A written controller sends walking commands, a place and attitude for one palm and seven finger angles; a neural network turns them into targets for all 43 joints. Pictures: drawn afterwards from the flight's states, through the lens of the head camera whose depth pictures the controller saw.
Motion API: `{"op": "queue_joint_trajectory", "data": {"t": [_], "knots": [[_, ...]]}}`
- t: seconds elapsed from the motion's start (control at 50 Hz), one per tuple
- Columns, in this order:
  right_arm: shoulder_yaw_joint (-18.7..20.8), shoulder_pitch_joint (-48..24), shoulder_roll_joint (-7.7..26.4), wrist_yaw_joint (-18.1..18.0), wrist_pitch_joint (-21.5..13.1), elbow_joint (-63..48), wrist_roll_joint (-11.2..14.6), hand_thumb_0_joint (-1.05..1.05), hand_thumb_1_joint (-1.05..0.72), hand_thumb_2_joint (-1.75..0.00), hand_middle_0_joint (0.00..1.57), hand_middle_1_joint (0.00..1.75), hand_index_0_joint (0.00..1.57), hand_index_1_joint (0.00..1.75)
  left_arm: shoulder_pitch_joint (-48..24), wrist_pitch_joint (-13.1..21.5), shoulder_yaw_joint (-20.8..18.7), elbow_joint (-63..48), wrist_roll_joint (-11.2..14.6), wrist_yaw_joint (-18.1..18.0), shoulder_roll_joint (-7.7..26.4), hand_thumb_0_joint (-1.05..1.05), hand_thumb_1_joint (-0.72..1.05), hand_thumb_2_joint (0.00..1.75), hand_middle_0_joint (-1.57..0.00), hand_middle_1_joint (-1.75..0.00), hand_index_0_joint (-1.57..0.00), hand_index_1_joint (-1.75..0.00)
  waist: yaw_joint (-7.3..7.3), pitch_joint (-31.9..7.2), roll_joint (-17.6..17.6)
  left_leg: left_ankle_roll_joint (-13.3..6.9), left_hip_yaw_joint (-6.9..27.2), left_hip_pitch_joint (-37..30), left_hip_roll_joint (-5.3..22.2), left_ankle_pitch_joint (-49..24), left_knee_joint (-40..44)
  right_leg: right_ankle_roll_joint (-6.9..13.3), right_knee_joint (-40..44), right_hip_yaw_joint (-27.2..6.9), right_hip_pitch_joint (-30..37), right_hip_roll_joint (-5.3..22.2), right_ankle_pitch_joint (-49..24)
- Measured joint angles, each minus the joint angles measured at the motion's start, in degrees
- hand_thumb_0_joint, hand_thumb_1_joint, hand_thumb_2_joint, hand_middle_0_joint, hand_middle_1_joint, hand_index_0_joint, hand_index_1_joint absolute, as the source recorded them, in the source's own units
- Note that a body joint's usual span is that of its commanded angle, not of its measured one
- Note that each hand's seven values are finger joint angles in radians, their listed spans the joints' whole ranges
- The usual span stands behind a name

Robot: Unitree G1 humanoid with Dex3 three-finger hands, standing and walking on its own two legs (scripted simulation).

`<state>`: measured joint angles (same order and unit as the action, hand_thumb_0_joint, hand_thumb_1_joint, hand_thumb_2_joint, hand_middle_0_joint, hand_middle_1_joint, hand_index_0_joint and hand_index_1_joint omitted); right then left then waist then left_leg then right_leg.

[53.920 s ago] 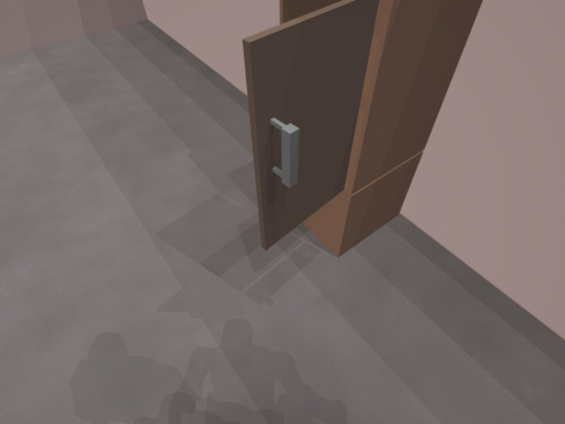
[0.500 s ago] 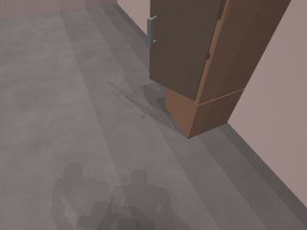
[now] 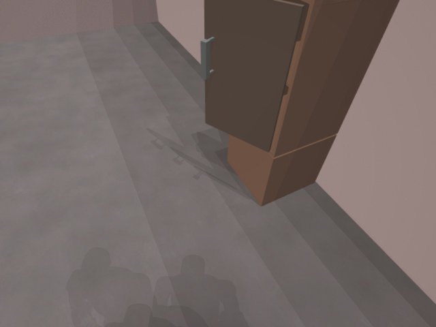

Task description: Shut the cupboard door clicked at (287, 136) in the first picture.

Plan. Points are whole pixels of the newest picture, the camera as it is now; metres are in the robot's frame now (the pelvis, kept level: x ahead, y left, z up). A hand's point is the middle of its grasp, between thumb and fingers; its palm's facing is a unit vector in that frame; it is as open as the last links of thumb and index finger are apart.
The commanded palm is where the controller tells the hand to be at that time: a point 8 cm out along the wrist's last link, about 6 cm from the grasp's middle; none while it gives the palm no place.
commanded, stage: let the arm hang, fingers relaxed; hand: left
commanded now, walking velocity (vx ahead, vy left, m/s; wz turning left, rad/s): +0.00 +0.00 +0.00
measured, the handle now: (208, 58) +1.05 +0.08 +0.01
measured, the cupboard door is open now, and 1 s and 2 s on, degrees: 28 28 28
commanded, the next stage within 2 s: look to check the result in 0.08 s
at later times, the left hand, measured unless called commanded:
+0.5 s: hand out of the picture -0.02 +0.16 -0.18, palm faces +0.00 -0.98 -0.18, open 7.4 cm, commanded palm none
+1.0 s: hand out of the picture +0.02 +0.16 -0.18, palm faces +0.06 -0.98 -0.18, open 7.3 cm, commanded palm none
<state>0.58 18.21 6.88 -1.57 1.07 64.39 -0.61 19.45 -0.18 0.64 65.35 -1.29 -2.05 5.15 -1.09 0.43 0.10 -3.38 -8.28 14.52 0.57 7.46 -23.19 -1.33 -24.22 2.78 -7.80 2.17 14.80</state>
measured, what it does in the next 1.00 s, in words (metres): stands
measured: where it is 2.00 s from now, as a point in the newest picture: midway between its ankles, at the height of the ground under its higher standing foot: outside the picture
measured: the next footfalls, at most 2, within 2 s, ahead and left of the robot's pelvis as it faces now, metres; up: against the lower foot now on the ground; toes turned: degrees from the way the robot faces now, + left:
right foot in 1.78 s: +0.14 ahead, -0.11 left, +0.00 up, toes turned +31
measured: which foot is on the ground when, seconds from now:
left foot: down 0.00-1.00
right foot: down 0.00-1.00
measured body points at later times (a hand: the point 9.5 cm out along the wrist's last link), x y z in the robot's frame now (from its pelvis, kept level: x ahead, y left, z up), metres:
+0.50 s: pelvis +0.01 +0.00 +0.00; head +0.02 +0.00 +0.45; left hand -0.02 +0.21 -0.16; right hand -0.01 -0.22 -0.16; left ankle +0.06 +0.08 -0.74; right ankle -0.02 -0.13 -0.74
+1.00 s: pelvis +0.02 -0.01 +0.00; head +0.04 +0.00 +0.45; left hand +0.01 +0.21 -0.17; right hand +0.02 -0.23 -0.16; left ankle +0.06 +0.08 -0.74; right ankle -0.02 -0.13 -0.74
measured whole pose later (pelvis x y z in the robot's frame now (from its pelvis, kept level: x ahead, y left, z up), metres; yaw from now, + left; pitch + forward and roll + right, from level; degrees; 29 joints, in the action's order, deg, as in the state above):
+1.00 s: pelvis +0.02 -0.01 +0.00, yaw +3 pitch -1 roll +0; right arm 1.0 16.1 7.8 -1.3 1.5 63.3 -0.6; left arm 15.8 -0.8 -1.3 63.4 -1.1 -2.3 7.9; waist -1.5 3.3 0.3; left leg -2.9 -5.7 15.9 0.0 11.2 -27.8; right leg -1.1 -26.5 5.3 -6.9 2.7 18.5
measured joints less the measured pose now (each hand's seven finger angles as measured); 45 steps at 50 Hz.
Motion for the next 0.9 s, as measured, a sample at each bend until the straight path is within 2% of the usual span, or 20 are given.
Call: {"op": "queue_joint_trajectory", "data": {"t": [0.42,0.9], "knots": [[0.1,-0.1,0.2,-0.2,-0.2,0.7,0.1,0.01,-0.91,-0.89,0.20,0.30,0.20,0.30,0.3,0.1,-0.6,0.9,0.2,-0.3,2.0,0.00,0.91,0.90,-0.20,-0.30,-0.20,-0.30,-0.03,1.7,-0.6,0.4,-0.1,-0.5,0.3,0.9,-0.2,0.3,0.5,-0.2,0.7,-0.3,0.5],[-0.1,-2.4,1.0,-0.2,-0.7,0.2,0.1,0.01,-0.91,-0.89,0.20,0.30,0.20,0.30,-2.5,0.3,-0.6,0.1,0.2,-0.2,2.3,0.00,0.91,0.90,-0.20,-0.30,-0.20,-0.30,-0.13,1.8,0.5,0.7,0.5,-1.8,0.1,2.3,-0.4,0.2,1.8,0.4,3.0,-0.2,1.3]]}}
